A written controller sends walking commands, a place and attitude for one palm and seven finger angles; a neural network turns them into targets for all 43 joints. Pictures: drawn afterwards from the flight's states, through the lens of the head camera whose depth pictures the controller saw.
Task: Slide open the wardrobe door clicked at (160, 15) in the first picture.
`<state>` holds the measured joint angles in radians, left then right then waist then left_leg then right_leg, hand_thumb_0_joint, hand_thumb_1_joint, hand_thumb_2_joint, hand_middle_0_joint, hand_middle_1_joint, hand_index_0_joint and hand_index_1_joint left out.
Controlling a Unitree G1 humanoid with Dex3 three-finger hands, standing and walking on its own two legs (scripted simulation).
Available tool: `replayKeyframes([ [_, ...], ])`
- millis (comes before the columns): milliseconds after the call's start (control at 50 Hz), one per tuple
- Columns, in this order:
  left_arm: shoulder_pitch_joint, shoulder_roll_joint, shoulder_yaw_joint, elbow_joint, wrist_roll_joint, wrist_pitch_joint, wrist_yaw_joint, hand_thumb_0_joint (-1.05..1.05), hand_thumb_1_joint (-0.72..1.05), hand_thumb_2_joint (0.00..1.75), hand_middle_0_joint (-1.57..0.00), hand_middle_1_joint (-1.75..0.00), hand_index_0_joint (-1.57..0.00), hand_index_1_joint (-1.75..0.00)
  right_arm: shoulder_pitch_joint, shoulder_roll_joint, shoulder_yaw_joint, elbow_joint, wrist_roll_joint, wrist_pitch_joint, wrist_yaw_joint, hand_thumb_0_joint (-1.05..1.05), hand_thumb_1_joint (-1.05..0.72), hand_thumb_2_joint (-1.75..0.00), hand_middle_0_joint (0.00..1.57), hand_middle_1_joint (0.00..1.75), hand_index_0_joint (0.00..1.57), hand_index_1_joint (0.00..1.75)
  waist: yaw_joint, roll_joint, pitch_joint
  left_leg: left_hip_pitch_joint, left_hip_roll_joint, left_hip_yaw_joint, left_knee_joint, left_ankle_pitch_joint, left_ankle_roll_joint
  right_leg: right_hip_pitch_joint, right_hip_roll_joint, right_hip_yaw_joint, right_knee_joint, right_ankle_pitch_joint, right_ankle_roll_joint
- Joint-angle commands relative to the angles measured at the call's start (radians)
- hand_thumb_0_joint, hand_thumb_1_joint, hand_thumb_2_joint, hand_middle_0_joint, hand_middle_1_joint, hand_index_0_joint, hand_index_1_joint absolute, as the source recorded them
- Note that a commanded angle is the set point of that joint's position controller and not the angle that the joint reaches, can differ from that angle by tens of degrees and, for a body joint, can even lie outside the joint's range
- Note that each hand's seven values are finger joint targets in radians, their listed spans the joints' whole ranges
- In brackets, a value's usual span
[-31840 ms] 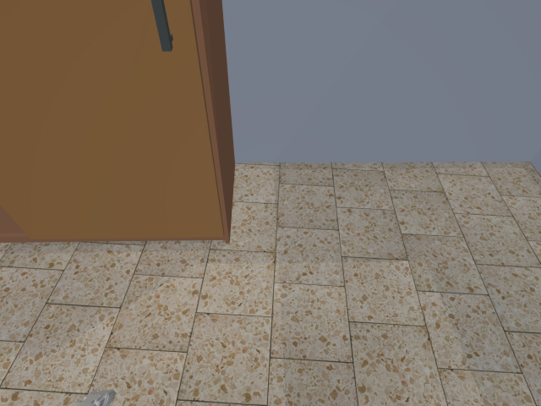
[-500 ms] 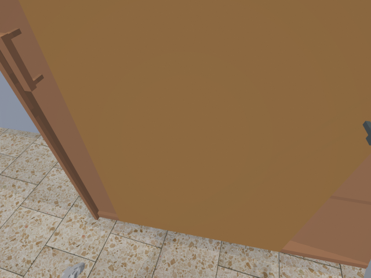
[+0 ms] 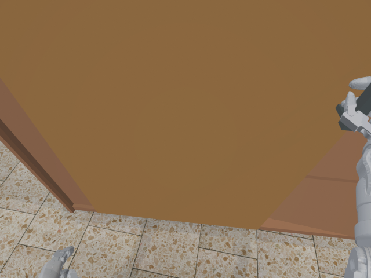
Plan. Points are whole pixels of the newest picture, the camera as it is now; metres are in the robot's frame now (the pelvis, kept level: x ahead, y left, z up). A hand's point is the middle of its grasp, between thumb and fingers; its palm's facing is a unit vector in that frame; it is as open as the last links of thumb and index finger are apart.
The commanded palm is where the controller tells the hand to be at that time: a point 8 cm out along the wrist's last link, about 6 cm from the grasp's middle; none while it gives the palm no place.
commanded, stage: stop walking and hold the door there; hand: right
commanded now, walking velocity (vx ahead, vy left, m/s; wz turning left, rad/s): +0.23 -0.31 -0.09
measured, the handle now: (363, 93) +0.43 -0.31 +0.21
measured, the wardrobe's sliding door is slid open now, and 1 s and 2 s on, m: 0.68 0.67 0.67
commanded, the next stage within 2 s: loosen the grip on the handle in 1.38 s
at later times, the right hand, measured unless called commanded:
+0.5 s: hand (351, 115) +0.40 -0.29 +0.17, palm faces +0.27 +0.94 -0.22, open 5.6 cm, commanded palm +0.37 -0.34 +0.15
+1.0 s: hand (352, 119) +0.39 -0.29 +0.18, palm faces +0.17 +0.98 -0.10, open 5.7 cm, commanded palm +0.36 -0.33 +0.15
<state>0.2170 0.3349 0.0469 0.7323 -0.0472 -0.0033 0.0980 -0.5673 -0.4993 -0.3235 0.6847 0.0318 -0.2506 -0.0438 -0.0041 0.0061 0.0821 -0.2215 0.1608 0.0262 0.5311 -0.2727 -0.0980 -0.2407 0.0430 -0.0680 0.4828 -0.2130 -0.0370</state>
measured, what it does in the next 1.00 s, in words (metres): steps to the right: left foot, then right foot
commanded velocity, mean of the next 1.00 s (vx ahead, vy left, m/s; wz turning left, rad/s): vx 0.07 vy -0.06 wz -0.03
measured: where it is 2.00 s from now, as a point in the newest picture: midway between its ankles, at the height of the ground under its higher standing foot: outside the picture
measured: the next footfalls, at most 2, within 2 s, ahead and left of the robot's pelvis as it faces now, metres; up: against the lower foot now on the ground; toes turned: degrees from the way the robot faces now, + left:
left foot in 0.24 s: +0.00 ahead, +0.09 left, +0.00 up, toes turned +8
right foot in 0.56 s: +0.12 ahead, -0.32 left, +0.00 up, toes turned -14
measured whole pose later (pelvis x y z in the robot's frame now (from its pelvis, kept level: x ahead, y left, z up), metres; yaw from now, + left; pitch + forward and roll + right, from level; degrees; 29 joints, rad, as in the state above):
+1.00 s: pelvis +0.00 -0.12 +0.00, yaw -8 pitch -2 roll -2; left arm 0.13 0.21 -0.06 0.69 -0.01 -0.10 0.07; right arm -0.52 -0.21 -0.06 0.22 0.07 -0.15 -0.07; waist 0.01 0.03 0.19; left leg -0.23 0.03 0.09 0.55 -0.28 0.04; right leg -0.20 -0.02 -0.06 0.49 -0.20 0.00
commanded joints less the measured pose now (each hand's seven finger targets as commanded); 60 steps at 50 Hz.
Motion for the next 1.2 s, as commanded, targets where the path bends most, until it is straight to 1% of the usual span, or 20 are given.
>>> replayKeyframes([
  [0, -0.082, 0.108, 0.036, -0.161, -0.004, -0.039, -0.009, 0.00, 0.90, 0.90, -0.20, -0.30, -0.20, -0.30, -0.277, -0.219, -0.023, -0.181, -0.012, -0.010, -0.025, 0.00, -0.90, -0.90, 0.45, 1.40, 0.45, 1.40, 0.002, -0.078, -0.259, 0.012, 0.006, 0.040, 0.106, 0.088, 0.083, 0.066, -0.174, 0.150, -0.096, 0.221, -0.028],
  [60, -0.098, 0.080, 0.024, -0.189, -0.006, -0.053, -0.012, 0.00, 0.90, 0.90, -0.20, -0.30, -0.20, -0.30, -0.316, -0.134, 0.060, -0.306, -0.001, -0.031, -0.026, 0.00, -0.90, -0.90, 0.45, 1.40, 0.45, 1.40, 0.007, -0.258, -0.265, -0.170, -0.074, 0.084, 0.345, -0.289, 0.077, 0.168, -0.269, 0.328, -0.208, 0.113, -0.121],
  [180, -0.129, 0.046, -0.006, -0.198, -0.003, -0.072, -0.023, 0.00, 0.90, 0.90, -0.20, -0.30, -0.20, -0.30, -0.344, -0.100, 0.064, -0.325, 0.016, -0.003, -0.036, 0.00, -0.90, -0.90, 0.45, 1.40, 0.45, 1.40, -0.033, -0.047, -0.301, 0.120, -0.041, 0.113, -0.057, -0.082, 0.096, 0.038, -0.160, 0.160, -0.047, 0.101, -0.106],
  [200, -0.127, 0.035, -0.012, -0.197, 0.001, -0.071, -0.028, 0.00, 0.90, 0.90, -0.20, -0.30, -0.20, -0.30, -0.338, -0.101, 0.067, -0.310, 0.010, 0.000, -0.032, 0.00, -0.90, -0.90, 0.45, 1.40, 0.45, 1.40, -0.042, 0.052, -0.300, 0.296, 0.064, 0.003, -0.197, 0.046, 0.138, -0.127, -0.112, 0.124, 0.074, -0.013, -0.064],
  [220, -0.110, 0.029, -0.009, -0.199, 0.004, -0.060, -0.031, 0.00, 0.90, 0.90, -0.20, -0.30, -0.20, -0.30, -0.326, -0.146, 0.047, -0.279, 0.005, 0.013, -0.031, 0.00, -0.90, -0.90, 0.45, 1.40, 0.45, 1.40, -0.036, 0.312, -0.271, 0.445, 0.308, -0.373, -0.286, 0.110, 0.237, -0.385, -0.009, 0.074, 0.336, -0.182, -0.001],
  [240, -0.075, 0.077, 0.001, -0.176, 0.009, -0.059, -0.035, 0.00, 0.90, 0.90, -0.20, -0.30, -0.20, -0.30, -0.303, -0.165, 0.025, -0.221, 0.024, 0.025, -0.035, 0.00, -0.90, -0.90, 0.45, 1.40, 0.45, 1.40, -0.024, 0.274, -0.251, 0.408, 0.472, -0.531, -0.286, 0.265, 0.303, -0.479, -0.003, 0.135, 0.648, -0.276, 0.042],
  [260, -0.072, 0.069, -0.005, -0.155, 0.017, -0.068, -0.037, 0.00, 0.90, 0.90, -0.20, -0.30, -0.20, -0.30, -0.357, -0.145, 0.028, -0.254, 0.034, 0.034, -0.043, 0.00, -0.90, -0.90, 0.45, 1.40, 0.45, 1.40, -0.012, 0.179, -0.275, 0.349, 0.507, -0.451, -0.249, 0.271, 0.313, -0.479, -0.055, 0.234, 0.798, -0.250, 0.060],
  [340, -0.102, 0.029, -0.035, -0.132, 0.024, -0.084, -0.024, 0.00, 0.90, 0.90, -0.20, -0.30, -0.20, -0.30, -0.422, -0.172, 0.012, -0.389, 0.027, 0.011, -0.038, 0.00, -0.90, -0.90, 0.45, 1.40, 0.45, 1.40, 0.006, 0.204, -0.189, 0.356, 0.298, -0.050, -0.111, 0.509, 0.180, -0.538, -0.106, 0.155, 0.744, -0.235, 0.057],
  [480, -0.168, -0.029, -0.006, -0.173, 0.014, -0.091, 0.000, 0.00, 0.90, 0.90, -0.20, -0.30, -0.20, -0.30, -0.310, 0.024, 0.114, -0.645, 0.014, 0.008, -0.017, 0.00, -0.90, -0.90, 0.45, 1.40, 0.45, 1.40, 0.011, 0.156, -0.302, 0.120, 0.083, 0.165, 0.239, 0.604, 0.082, 0.191, -0.016, -0.211, -0.059, 0.235, 0.039],
  [520, -0.148, 0.019, 0.014, -0.203, -0.001, -0.103, -0.007, 0.00, 0.90, 0.90, -0.20, -0.30, -0.20, -0.30, -0.364, 0.127, 0.196, -0.787, 0.023, -0.013, -0.014, 0.00, -0.90, -0.90, 0.45, 1.40, 0.45, 1.40, 0.023, -0.131, -0.409, -0.178, -0.049, 0.116, 0.567, -0.093, 0.058, 0.448, -0.301, 0.139, 0.004, 0.698, -0.091],
  [540, -0.131, 0.008, 0.009, -0.202, -0.003, -0.114, -0.011, 0.00, 0.90, 0.90, -0.20, -0.30, -0.20, -0.30, -0.358, 0.220, 0.283, -0.793, 0.029, -0.021, -0.009, 0.00, -0.90, -0.90, 0.45, 1.40, 0.45, 1.40, 0.049, -0.096, -0.421, -0.227, -0.107, 0.032, 0.736, -0.375, 0.063, 0.453, -0.393, 0.294, -0.020, 0.774, -0.166],
  [560, -0.111, 0.021, 0.015, -0.208, -0.007, -0.120, -0.019, 0.00, 0.90, 0.90, -0.20, -0.30, -0.20, -0.30, -0.334, 0.259, 0.315, -0.775, 0.021, -0.014, -0.004, 0.00, -0.90, -0.90, 0.45, 1.40, 0.45, 1.40, 0.050, 0.016, -0.367, -0.279, -0.116, 0.001, 0.795, -0.371, 0.063, 0.386, -0.431, 0.322, -0.051, 0.713, -0.197],
  [640, -0.171, -0.018, -0.013, -0.183, 0.008, -0.111, -0.014, 0.00, 0.90, 0.90, -0.20, -0.30, -0.20, -0.30, -0.401, 0.150, 0.233, -0.822, 0.017, 0.018, -0.024, 0.00, -0.90, -0.90, 0.45, 1.40, 0.45, 1.40, 0.022, -0.271, -0.310, -0.092, -0.048, -0.004, 0.386, -0.248, 0.078, 0.119, -0.361, 0.156, -0.076, 0.159, -0.141],
  [700, -0.168, -0.023, -0.031, -0.201, 0.022, -0.127, -0.033, 0.00, 0.90, 0.90, -0.20, -0.30, -0.20, -0.30, -0.464, 0.170, 0.259, -0.785, 0.024, 0.024, -0.025, 0.00, -0.90, -0.90, 0.45, 1.40, 0.45, 1.40, 0.006, -0.232, -0.338, 0.086, -0.091, 0.008, 0.081, -0.190, 0.097, 0.021, -0.337, 0.146, -0.007, -0.054, -0.077],
  [780, -0.157, -0.045, -0.043, -0.199, 0.026, -0.132, -0.038, 0.00, 0.90, 0.90, -0.20, -0.30, -0.20, -0.30, -0.449, 0.097, 0.183, -0.645, 0.040, 0.063, -0.028, 0.00, -0.90, -0.90, 0.45, 1.40, 0.45, 1.40, 0.005, 0.460, -0.220, 0.071, 0.140, -0.376, -0.277, 0.090, 0.187, -0.147, -0.053, 0.068, 0.476, -0.221, 0.055],
  [840, -0.184, -0.063, -0.071, -0.175, 0.028, -0.152, -0.031, 0.00, 0.90, 0.90, -0.20, -0.30, -0.20, -0.30, -0.431, 0.150, 0.219, -0.693, 0.042, 0.046, -0.028, 0.00, -0.90, -0.90, 0.45, 1.40, 0.45, 1.40, 0.006, 0.174, -0.262, 0.222, 0.130, -0.232, -0.131, 0.457, 0.248, -0.161, -0.084, 0.081, 0.413, -0.220, 0.055],
  [920, -0.164, -0.063, -0.066, -0.176, 0.035, -0.143, -0.015, 0.00, 0.90, 0.90, -0.20, -0.30, -0.20, -0.30, -0.310, 0.127, 0.179, -0.663, 0.026, 0.032, -0.040, 0.00, -0.90, -0.90, 0.45, 1.40, 0.45, 1.40, -0.026, 0.162, -0.351, 0.376, 0.051, -0.092, -0.015, 0.722, 0.176, -0.011, -0.045, -0.008, -0.044, -0.030, 0.036],
  [1000, -0.159, -0.020, -0.041, -0.199, 0.010, -0.134, -0.040, 0.00, 0.90, 0.90, -0.20, -0.30, -0.20, -0.30, -0.348, 0.271, 0.340, -0.727, 0.032, 0.024, -0.017, 0.00, -0.90, -0.90, 0.45, 1.40, 0.45, 1.40, -0.018, -0.061, -0.437, 0.108, -0.054, -0.051, 0.029, 0.344, 0.102, 0.397, -0.264, 0.129, -0.036, 0.751, -0.033],
  [1060, -0.156, -0.015, -0.042, -0.190, 0.019, -0.118, -0.037, 0.00, 0.90, 0.90, -0.20, -0.30, -0.20, -0.30, -0.346, 0.229, 0.309, -0.691, 0.020, 0.033, -0.017, 0.00, -0.90, -0.90, 0.45, 1.40, 0.45, 1.40, 0.006, -0.156, -0.384, 0.123, -0.062, -0.020, -0.065, 0.309, 0.107, 0.316, -0.257, 0.124, -0.008, 0.640, -0.025],
  [1180, -0.152, -0.015, -0.037, -0.203, 0.019, -0.095, -0.017, 0.00, 0.90, 0.90, -0.20, -0.30, -0.20, -0.30, -0.334, 0.269, 0.350, -0.614, 0.031, 0.051, -0.025, 0.00, -0.90, -0.90, 0.45, 1.40, 0.45, 1.40, 0.007, -0.012, -0.347, 0.183, -0.032, -0.065, -0.110, 0.319, 0.114, 0.160, -0.218, 0.106, -0.074, 0.259, 0.010],
])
